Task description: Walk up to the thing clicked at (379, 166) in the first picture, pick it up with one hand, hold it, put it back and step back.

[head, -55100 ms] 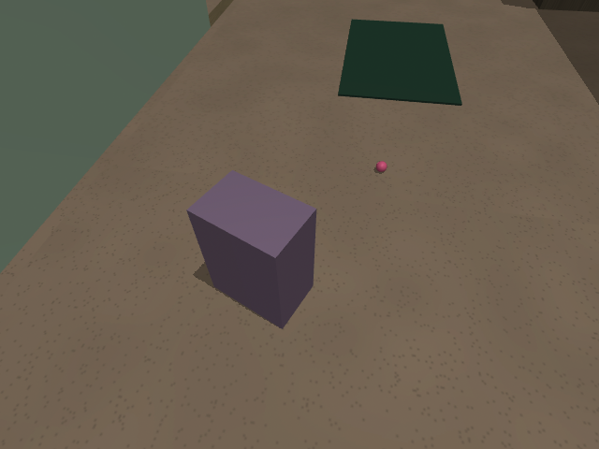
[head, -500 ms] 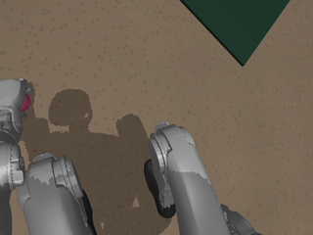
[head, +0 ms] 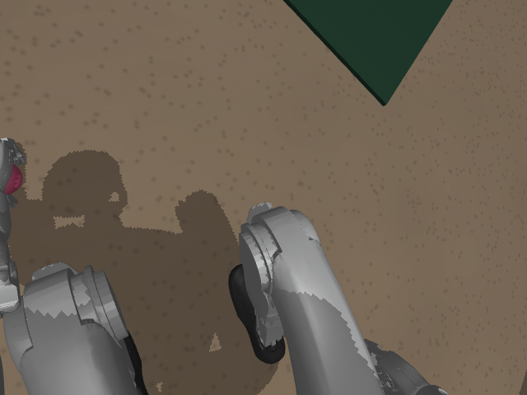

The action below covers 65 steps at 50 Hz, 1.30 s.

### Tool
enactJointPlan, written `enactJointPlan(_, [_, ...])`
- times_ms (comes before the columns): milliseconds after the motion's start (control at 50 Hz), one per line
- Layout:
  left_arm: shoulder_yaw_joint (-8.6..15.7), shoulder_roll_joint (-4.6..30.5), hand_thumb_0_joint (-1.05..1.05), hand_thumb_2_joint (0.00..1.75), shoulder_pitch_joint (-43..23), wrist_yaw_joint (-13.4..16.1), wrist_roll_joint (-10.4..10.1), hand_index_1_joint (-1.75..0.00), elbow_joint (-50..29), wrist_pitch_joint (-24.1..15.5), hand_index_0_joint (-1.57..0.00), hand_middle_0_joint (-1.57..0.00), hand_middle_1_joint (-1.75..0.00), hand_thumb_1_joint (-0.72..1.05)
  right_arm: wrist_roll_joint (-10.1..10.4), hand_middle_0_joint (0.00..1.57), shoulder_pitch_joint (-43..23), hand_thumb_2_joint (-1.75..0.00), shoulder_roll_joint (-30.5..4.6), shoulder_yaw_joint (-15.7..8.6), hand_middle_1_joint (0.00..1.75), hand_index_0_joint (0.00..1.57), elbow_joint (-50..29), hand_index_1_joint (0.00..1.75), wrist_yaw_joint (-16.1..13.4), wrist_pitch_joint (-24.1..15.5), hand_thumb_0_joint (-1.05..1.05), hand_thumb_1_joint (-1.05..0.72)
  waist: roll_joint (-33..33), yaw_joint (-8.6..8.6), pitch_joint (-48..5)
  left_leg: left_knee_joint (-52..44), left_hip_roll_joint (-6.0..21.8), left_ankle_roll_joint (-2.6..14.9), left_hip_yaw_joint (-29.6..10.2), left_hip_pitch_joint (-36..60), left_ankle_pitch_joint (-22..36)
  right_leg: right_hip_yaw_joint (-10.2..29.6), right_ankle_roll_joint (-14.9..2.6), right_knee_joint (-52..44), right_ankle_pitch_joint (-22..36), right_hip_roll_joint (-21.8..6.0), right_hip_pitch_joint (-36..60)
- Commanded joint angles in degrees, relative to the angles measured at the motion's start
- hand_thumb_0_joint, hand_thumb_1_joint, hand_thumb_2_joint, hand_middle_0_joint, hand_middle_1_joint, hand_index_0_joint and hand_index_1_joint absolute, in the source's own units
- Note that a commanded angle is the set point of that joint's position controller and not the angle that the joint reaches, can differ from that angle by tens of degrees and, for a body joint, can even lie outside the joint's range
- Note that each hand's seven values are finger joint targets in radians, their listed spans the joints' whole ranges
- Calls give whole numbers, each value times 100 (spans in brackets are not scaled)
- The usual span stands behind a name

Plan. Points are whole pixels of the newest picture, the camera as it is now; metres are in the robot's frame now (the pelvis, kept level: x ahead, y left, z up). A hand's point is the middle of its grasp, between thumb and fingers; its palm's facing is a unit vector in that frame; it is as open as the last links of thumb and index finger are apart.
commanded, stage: rest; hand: left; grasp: from above
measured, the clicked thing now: out of the picture +0.45 +0.27 -0.26
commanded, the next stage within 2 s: open in 0.50 s
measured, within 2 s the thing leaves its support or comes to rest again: rests again in 0.28 s
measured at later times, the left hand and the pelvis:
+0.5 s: hand out of the picture +0.43 +0.28 -0.25, palm faces -0.46 -0.14 -0.87, open 7.6 cm; pelvis +0.00 +0.00 +0.00, yaw -1 degrees
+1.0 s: hand out of the picture +0.44 +0.27 -0.25, palm faces -0.43 -0.13 -0.89, open 10.3 cm; pelvis -0.01 +0.00 +0.00, yaw -2 degrees
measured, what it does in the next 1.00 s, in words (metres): stands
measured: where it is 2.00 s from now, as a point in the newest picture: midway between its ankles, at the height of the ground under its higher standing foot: (200, 360)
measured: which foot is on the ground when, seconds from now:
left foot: down 0.00-1.00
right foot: down 0.00-1.00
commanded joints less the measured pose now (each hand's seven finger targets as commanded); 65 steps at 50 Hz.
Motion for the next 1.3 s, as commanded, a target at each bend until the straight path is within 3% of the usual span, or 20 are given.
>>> enactJointPlan(0, [256, 1347, 0, 47, -1473, 362, -44, -49, -578, -29, -111, -107, -54, 77, -24, 20, 1214, -90, -1781, -438, 30, 20, 86, 30, 12, -43, 0, -91, 2400, -145, -3959, -1394, 50, 261, 725, 2830, 1504, -784, -462, -1239, 1814, 189, 2230])
enactJointPlan(20, [15, 1084, 0, 47, -1577, 369, -5, -50, -519, -29, -111, -106, -55, 77, -2, 20, 1158, -90, -1720, -396, 30, 20, 6, 30, 35, -49, 0, -91, 2537, -215, -3826, -1429, 35, 243, 734, 2783, 1450, -777, -482, -1201, 1768, 185, 2171])
enactJointPlan(60, [152, 1266, 0, 46, -1565, 423, 5, -50, -468, -32, -110, -105, -55, 76, -60, 20, 1206, -90, -1758, -388, 30, 20, 83, 30, 52, -53, 0, -91, 2467, -247, -3811, -1399, 40, 265, 732, 2729, 1389, -790, -461, -1252, 1741, 194, 2208])
enactJointPlan(80, [-133, 920, 0, 44, -1657, 378, -44, -49, -414, -26, -109, -104, -54, 75, -25, 20, 1091, -90, -1696, -366, 30, 20, 15, 30, 69, -101, 0, -91, 2431, -261, -3628, -1398, 34, 257, 723, 2687, 1268, -801, -469, -1221, 1625, 181, 2013])
enactJointPlan(100, [116, 1290, 0, 46, -1559, 417, -27, -50, -436, -27, -109, -104, -55, 75, -50, 20, 1091, -90, -1773, -380, 30, 20, 69, 30, 60, -100, 0, -91, 2493, -246, -3794, -1432, 58, 255, 691, 2785, 1302, -819, -473, -1243, 1657, 213, 2135])
enactJointPlan(160, [222, 1414, 0, 46, -1486, 480, 11, -50, -368, -5, -109, -104, -55, 75, -66, 20, 1185, -90, -1818, -346, 30, 20, 75, 30, 79, -101, 0, -91, 2538, -254, -3780, -1404, 58, 245, 682, 2805, 1460, -824, -471, -1180, 1790, 190, 2210])
enactJointPlan(260, [124, 1303, 0, 44, -1588, 438, -29, -49, -154, 6, -109, -104, -54, 76, -97, 20, 1108, -90, -1804, -305, 30, 20, 83, 30, 126, -175, 0, -91, 2506, -393, -3451, -1352, 64, 253, 660, 2678, 1293, -837, -456, -1173, 1669, 178, 2045])
enactJointPlan(320, [208, 1480, 0, 43, -1484, 416, -50, -48, -222, -18, -109, -104, -53, 75, -99, 20, 1064, -90, -1810, -235, 30, 20, 24, 30, 126, -196, 0, -91, 2421, -301, -3566, -1355, 77, 254, 622, 2704, 1307, -858, -453, -1211, 1660, 196, 2158])
enactJointPlan(420, [110, 1497, 0, 47, -1558, 383, -38, -51, -218, -123, -110, -106, -55, 77, -160, 20, 1110, -90, -1831, -166, 30, 20, 46, 30, 141, -227, 0, -91, 2372, -432, -3582, -1293, 81, 285, 620, 2677, 1301, -845, -424, -1250, 1711, 225, 2343])
enactJointPlan(460, [128, 1621, 0, 47, -1525, 425, -55, -50, -260, -151, -111, -107, -55, 78, -143, 20, 1073, -90, -1881, -143, 30, 20, 66, 30, 126, -245, 0, -91, 2448, -359, -3671, -1293, 93, 270, 603, 2714, 1384, -831, -431, -1250, 1778, 239, 2423])
enactJointPlan(480, [84, 1539, 0, 46, -1540, 429, -67, -49, -177, -164, -111, -107, -54, 78, -173, 20, 1079, -90, -1858, -93, 30, 20, 43, 30, 145, -271, 0, -91, 2348, -444, -3509, -1230, 86, 280, 602, 2661, 1345, -865, -408, -1226, 1760, 208, 2352])
enactJointPlan(580, [13, 1581, 0, 44, -1527, 493, -49, -49, -66, -213, -112, -107, -54, 80, -199, 20, 1046, -90, -1962, -55, 30, 20, 51, 30, 152, -309, 0, -91, 2339, -469, -3288, -1324, 94, 267, 555, 2567, 1179, -914, -419, -1278, 1590, 240, 2252])
enactJointPlan(680, [-115, 1516, 0, 36, -1503, 559, -40, -49, -83, -173, -72, -67, -55, 40, -182, 20, 905, -90, -1946, -26, 30, 20, 29, 30, 163, -380, 0, -90, 2320, -470, -3201, -1358, 108, 233, 519, 2608, 1050, -928, -431, -1266, 1484, 238, 2222])
enactJointPlan(760, [-141, 1537, 0, 45, -1628, 608, -125, -56, -163, -145, -59, -55, -60, 10, -164, 20, 923, -90, -2047, -63, 30, 20, -8, 30, 192, -438, 0, -90, 2311, -516, -3289, -1288, 124, 254, 528, 2615, 1158, -883, -410, -1316, 1635, 264, 2361])
enactJointPlan(820, [-50, 1592, 0, 52, -1622, 645, -130, -59, -191, -111, -53, -50, -62, 1, -158, 20, 1003, -90, -1982, -4, 30, 20, -1, 30, 216, -464, 0, -90, 2318, -508, -3397, -1271, 123, 250, 519, 2693, 1329, -926, -398, -1310, 1776, 261, 2391])
enactJointPlan(1000, [-164, 1534, 0, 66, -1464, 507, -156, -73, 43, 64, -40, -37, -75, -14, -126, 20, 840, -90, -1985, 17, 30, 20, -44, 30, 234, -532, 0, -90, 2414, -518, -3066, -1364, 117, 222, 503, 2606, 998, -928, -410, -1294, 1479, 215, 2200])
enactJointPlan(1040, [-19, 1673, 0, 69, -1348, 514, -180, -75, -61, 91, -37, -35, -77, -18, -97, 20, 889, -90, -2064, -26, 30, 20, -37, 30, 228, -499, 0, -90, 2599, -381, -3312, -1507, 120, 181, 457, 2798, 1231, -952, -447, -1258, 1639, 242, 2295])
enactJointPlan(1080, [-32, 1660, 0, 71, -1429, 494, -212, -79, -117, 79, -34, -32, -81, -21, -91, 20, 835, -90, -2035, -19, 30, 20, -30, 30, 233, -517, 0, -90, 2666, -378, -3303, -1503, 138, 160, 421, 2872, 1213, -968, -444, -1194, 1630, 217, 2220])
enactJointPlan(1180, [-68, 1578, 0, 74, -1495, 438, -249, -83, -127, 63, -29, -26, -85, -26, -99, 20, 918, -90, -2018, 20, 30, 20, -91, 30, 266, -502, 0, -90, 2488, -513, -3231, -1387, 125, 210, 465, 2735, 1342, -953, -418, -1224, 1787, 210, 2289])
enactJointPlan(1280, [-82, 1657, 0, 81, -1451, 369, -324, -89, -201, -36, -22, -21, -91, -33, -101, 20, 1009, -90, -2032, 12, 30, 20, -78, 30, 215, -462, 0, -90, 2380, -517, -3317, -1367, 136, 247, 520, 2687, 1267, -872, -406, -1412, 1733, 263, 2532])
